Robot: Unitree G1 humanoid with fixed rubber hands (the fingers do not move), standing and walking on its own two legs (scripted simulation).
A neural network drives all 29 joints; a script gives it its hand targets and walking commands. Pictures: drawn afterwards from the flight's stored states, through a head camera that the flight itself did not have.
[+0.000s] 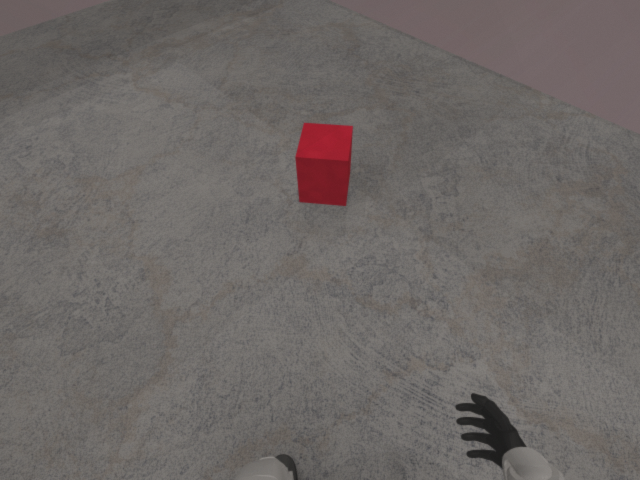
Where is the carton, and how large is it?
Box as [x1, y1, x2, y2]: [295, 123, 352, 205]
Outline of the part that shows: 304,123 295,157 299,201 345,205 350,165 352,126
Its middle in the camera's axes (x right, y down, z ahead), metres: +0.02 -0.32 +1.62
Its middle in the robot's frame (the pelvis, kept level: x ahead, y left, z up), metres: +1.30 +0.08 -0.64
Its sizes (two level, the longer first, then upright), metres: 0.210 0.200 0.250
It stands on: the floor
